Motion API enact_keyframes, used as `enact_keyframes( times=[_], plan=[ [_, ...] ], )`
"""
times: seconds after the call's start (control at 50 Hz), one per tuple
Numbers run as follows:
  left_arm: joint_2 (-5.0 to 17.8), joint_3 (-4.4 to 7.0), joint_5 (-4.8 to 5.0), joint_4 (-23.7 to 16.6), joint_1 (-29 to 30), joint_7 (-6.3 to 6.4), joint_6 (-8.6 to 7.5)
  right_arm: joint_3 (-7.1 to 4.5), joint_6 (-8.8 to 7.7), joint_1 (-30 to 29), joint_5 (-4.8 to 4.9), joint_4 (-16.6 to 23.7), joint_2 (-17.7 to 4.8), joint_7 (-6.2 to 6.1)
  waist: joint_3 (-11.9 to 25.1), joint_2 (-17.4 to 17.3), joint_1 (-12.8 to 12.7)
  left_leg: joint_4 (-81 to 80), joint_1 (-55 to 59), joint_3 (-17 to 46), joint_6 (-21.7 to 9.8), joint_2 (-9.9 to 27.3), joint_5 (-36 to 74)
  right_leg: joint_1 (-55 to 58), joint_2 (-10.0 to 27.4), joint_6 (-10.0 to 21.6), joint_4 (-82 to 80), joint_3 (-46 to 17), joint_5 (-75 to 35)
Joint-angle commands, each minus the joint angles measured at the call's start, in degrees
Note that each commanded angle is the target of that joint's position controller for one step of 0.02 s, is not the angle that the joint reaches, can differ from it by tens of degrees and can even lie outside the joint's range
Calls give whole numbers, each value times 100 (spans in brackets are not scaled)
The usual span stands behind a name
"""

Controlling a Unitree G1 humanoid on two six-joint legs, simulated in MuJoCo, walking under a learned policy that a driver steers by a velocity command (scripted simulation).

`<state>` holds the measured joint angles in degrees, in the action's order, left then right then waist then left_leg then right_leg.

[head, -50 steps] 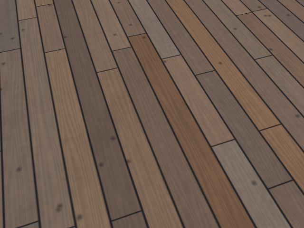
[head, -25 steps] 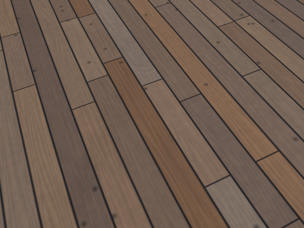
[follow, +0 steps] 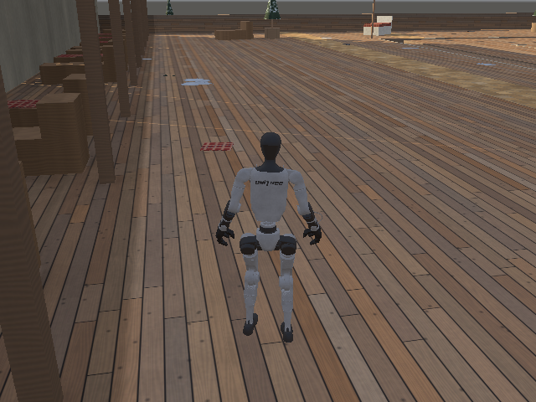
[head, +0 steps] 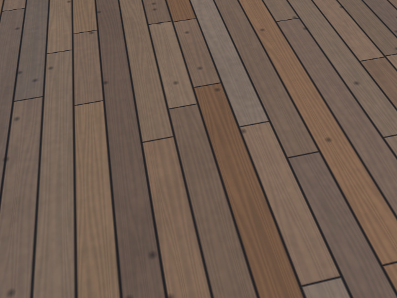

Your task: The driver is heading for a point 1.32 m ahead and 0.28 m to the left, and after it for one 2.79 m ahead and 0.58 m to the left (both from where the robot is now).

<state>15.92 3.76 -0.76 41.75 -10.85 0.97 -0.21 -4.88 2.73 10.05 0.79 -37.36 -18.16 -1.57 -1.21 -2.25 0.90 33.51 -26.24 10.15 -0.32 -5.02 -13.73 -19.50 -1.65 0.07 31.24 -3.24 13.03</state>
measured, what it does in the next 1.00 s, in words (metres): walks ahead, turning left: left foot, then right foot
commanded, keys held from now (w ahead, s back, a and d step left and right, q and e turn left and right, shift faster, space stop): q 0.10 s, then w+q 0.42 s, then w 0.48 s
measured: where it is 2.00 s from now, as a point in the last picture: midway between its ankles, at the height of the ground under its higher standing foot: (110, 216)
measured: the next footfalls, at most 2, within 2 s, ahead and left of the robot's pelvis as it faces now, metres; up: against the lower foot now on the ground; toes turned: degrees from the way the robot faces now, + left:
left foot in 0.44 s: +0.06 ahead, +0.15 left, +0.00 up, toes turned +19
right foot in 0.88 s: +0.46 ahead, +0.08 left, +0.00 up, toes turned +24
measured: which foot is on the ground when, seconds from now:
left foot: up 0.00-0.42, down 0.44-0.88, up 0.90-1.00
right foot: down 0.00-0.44, up 0.46-0.86, down 0.88-1.00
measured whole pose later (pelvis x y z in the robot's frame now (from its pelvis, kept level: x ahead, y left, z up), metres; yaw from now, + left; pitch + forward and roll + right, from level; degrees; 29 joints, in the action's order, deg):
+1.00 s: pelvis +0.32 +0.12 +0.00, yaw +25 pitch +2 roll -1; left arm 16.2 2.8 0.1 41.5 -8.4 -2.3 -5.6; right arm -2.6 -3.0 20.7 1.5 -43.3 -16.9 -0.3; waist -2.3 -1.5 1.2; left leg 67.1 -18.6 4.6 -1.9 -0.5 -24.6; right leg -22.8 -2.4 3.2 29.9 2.8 8.8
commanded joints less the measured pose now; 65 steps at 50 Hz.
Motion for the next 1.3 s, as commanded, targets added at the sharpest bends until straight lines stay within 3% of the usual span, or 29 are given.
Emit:
enact_keyframes(
  times=[0.02, 0.06, 0.1, 0.18, 0.26, 0.36, 0.4, 0.42, 0.44, 0.46, 0.48, 0.5, 0.52, 0.56, 0.62, 0.68, 0.74, 0.82, 0.86, 0.88, 0.9, 0.92, 0.94, 0.96, 1.0, 1.02, 1.08, 1.2, 1.3],
  plan=[
    [1176, 320, -299, -481, -100, 44, -100, -227, -184, -31, -71, 624, -777, 15, 434, 1621, -40, 2419, -1111, -156, 105, 116, -1958, 697, 2517, 1562, -1720, -2677, -587],
    [717, 192, -101, -640, 495, 108, -143, -320, -88, 418, -15, 251, -863, 13, 363, 897, 214, 3286, -1088, -226, 275, 195, -1328, 734, 1856, 1112, -1398, -1454, -1106],
    [651, 148, 10, -628, 464, 151, -132, -258, 2, 420, -22, 231, -617, -1, 294, 866, 97, 3765, -1268, -375, 468, 280, -917, 922, 1635, 1044, -1264, -842, -1737],
    [843, 229, 36, -449, -377, 234, -61, -124, -38, -416, 67, 676, -407, 121, 305, 1190, -515, 2736, -1740, -794, 583, 608, -460, 1771, 1700, 1105, -1781, -776, 578],
    [1134, 350, 87, -405, -496, 160, -143, -34, -155, -636, 33, 859, -262, 249, 214, 1165, -618, 1618, -1178, -1044, 381, 782, -697, 1711, 1938, 1086, -1982, -562, 997],
    [1263, 418, 210, -276, -372, -56, -242, -42, -231, -409, 68, 763, -307, 355, 28, 1141, -425, 337, 128, -1466, -76, 679, -707, 1123, 1937, 995, -1862, 16, 803],
    [1194, 397, 294, -228, -184, -106, -232, -75, -237, 163, 61, 510, -289, 364, 150, 918, -45, -494, 1193, -1737, -272, 443, -208, 693, 1807, 814, -1291, 390, 738],
    [985, 325, 255, -204, -213, -110, -249, -188, -232, 723, 78, 309, -486, 320, 397, 663, 194, -627, 2176, -1696, -418, 272, -257, 204, 1586, 613, -528, 735, 380],
    [599, 191, 111, -319, -28, -125, -285, -358, -240, 1555, 100, 156, -913, 252, 689, -333, 569, -1031, 3333, -336, -775, 1085, -471, -857, 1129, 185, 1452, 1322, 550],
    [337, 95, -16, -894, 387, -118, -434, -470, -345, 1753, 61, 303, -1739, 256, 711, -1738, 527, -1773, 4186, 2927, -1897, 2429, -1384, -3233, 116, -184, 3304, 978, 2155],
    [773, 179, 161, -906, 615, -163, -592, -332, -487, 1712, 47, 327, -1234, 300, 632, -968, 704, -2141, 4056, 3163, -2167, 2644, -1818, -3798, 356, -105, 4005, 32, 2030],
    [952, 221, 270, -890, 576, -234, -686, -200, -575, 1467, 7, 327, -913, 297, 250, -924, 473, -2133, 3736, 2624, -1999, 2490, -1483, -3867, 550, 34, 3946, -48, 1457],
    [985, 233, 185, -741, 418, -254, -718, -124, -605, 1172, 1, 386, -697, 291, 37, -546, 272, -2049, 3324, 1986, -1786, 2210, -901, -3612, 710, 46, 3692, -11, 940],
    [971, 245, -13, -572, 265, -284, -703, -22, -579, 677, -40, 457, -526, 232, -69, -416, -28, -2121, 2613, 1091, -1492, 1809, 496, -2910, 825, -60, 2956, 51, 249],
    [621, 101, -4, -458, 399, -314, -634, -48, -605, 666, -62, 322, -680, 122, -3, -250, -29, -2201, 2184, 279, -1339, 1509, 1774, -2299, 646, -287, 2021, 305, -696],
    [356, -49, 77, -573, 1042, -351, -640, -76, -630, 999, -5, 80, -788, 60, -136, -297, 239, -2245, 1859, -113, -1138, 1337, 1701, -1668, 408, -282, 683, 419, -1657],
    [435, -54, 163, -701, 1452, -420, -655, -95, -659, 1330, 52, -158, -847, 68, -330, -324, 368, -2314, 2032, 62, -1123, 1579, 1318, -1505, 338, -121, 92, 314, -1946],
    [641, 21, 150, -702, 1300, -458, -673, -131, -606, 1369, 54, -342, -869, 54, -307, -419, 169, -1880, 2743, 136, -942, 1852, 2238, -1296, 292, 222, -235, 275, -1406],
    [883, 170, 123, -514, 497, -386, -653, -128, -538, 1315, 18, -347, -896, 47, 329, -471, -282, -717, 2856, -86, -780, 1590, 4253, -53, -57, 495, -285, 634, -1035],
    [1075, 251, 92, -349, -347, -334, -632, -56, -510, 1315, -25, -308, -759, 34, 978, -404, -687, 454, 2259, -276, -600, 1328, 4214, 1370, 198, 736, -79, 453, -1191],
    [1571, 356, -43, -262, -1175, -290, -627, 104, -547, 1887, -75, -155, -239, 53, 2054, 704, -661, 2710, 298, -453, -237, 647, 2128, 3708, 1683, 1546, 8, -1733, -714],
    [1418, 320, 46, -66, -1514, -364, -620, 195, -643, 2226, 35, -249, -32, 82, 2720, 1861, -587, 3991, -859, -41, -83, -56, -1954, 4486, 2405, 2011, -1066, -4054, 684],
    [988, 195, 175, -77, -1225, -337, -604, 67, -692, 1519, 157, -171, -612, 121, 1785, 1294, -726, 4421, -1499, 70, -125, 312, -1794, 3888, 2208, 1685, -1385, -3662, 1538],
    [854, 145, 171, -115, -793, -297, -563, 47, -730, 947, 180, -12, -735, 136, 963, 877, -647, 4253, -1651, -219, -176, 622, -1261, 2971, 2030, 1466, -1520, -2838, 1355],
    [669, 65, 33, -180, -270, -273, -534, 38, -754, 617, 16, 39, -627, 130, 255, 488, -288, 3595, -1236, -429, -177, 1058, -533, 1524, 1612, 1330, -1819, -1889, 228],
    [607, 42, -10, -186, -169, -268, -556, 44, -715, 793, 20, -15, -531, 138, 261, 614, -122, 3469, -940, -417, -161, 1164, -361, 1191, 1494, 1338, -1974, -1672, -14],
    [680, 61, 75, -57, -160, -252, -643, 107, -604, 881, -12, -65, -272, 117, 109, 675, 31, 2954, -884, -562, 0, 1281, -138, 712, 1402, 1483, -2339, -1073, -534],
    [924, 108, 154, 171, -528, -168, -579, 207, -729, -303, -54, 212, -64, 178, -184, 474, -350, 749, -921, -846, 162, 1171, 1732, 866, 1093, 1240, -2458, -153, -1247],
    [1075, 144, 220, 448, -1061, -151, -420, 195, -803, -1021, 32, 465, -121, 336, -313, 506, -605, -182, -934, -894, 17, 964, 1723, 1721, 1453, 1134, -2134, -245, -1291]
  ],
)
Velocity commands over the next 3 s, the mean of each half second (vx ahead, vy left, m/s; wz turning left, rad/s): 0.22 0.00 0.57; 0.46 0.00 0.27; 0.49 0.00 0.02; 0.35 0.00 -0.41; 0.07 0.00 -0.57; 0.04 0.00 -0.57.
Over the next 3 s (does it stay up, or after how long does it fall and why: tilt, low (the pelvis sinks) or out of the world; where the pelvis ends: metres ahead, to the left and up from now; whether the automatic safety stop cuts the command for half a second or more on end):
stays up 0.86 0.37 0.01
